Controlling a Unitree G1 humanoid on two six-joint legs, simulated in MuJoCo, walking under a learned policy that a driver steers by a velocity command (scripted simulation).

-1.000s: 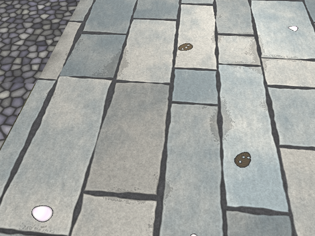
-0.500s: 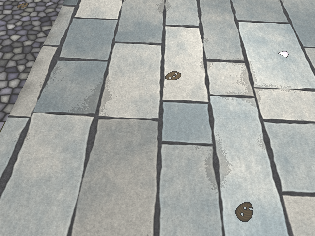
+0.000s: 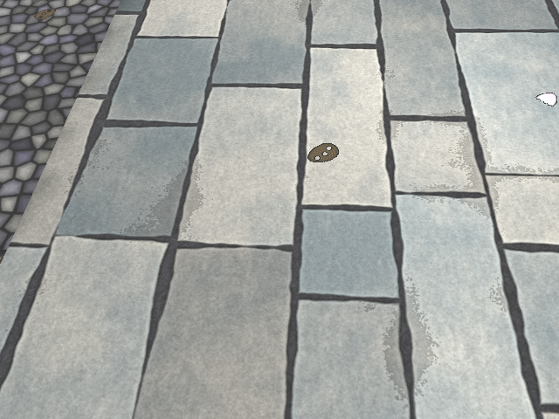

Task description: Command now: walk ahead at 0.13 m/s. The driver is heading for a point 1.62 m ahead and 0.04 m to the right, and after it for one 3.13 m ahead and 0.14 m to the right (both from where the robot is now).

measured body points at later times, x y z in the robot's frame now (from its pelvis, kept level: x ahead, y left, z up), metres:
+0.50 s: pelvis +0.05 +0.03 +0.00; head +0.05 +0.03 +0.45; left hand +0.04 +0.25 -0.16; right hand +0.04 -0.19 -0.16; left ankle +0.06 +0.13 -0.74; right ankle +0.05 -0.06 -0.74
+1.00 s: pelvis +0.05 +0.03 +0.00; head +0.05 +0.03 +0.45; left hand +0.02 +0.24 -0.16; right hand +0.02 -0.17 -0.16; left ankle +0.06 +0.13 -0.74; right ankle +0.05 -0.06 -0.74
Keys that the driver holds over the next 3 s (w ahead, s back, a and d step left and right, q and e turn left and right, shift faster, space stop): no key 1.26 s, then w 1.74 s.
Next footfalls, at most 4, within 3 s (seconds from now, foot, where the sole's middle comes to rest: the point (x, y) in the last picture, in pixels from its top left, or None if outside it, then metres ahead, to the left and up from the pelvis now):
0.18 left None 0.10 0.13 -0.78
2.04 right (310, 400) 0.50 -0.01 -0.78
2.60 left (247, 281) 0.82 0.15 -0.78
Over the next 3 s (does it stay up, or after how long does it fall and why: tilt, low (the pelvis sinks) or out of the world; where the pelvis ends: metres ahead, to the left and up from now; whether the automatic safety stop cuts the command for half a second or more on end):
stays up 0.87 0.08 0.00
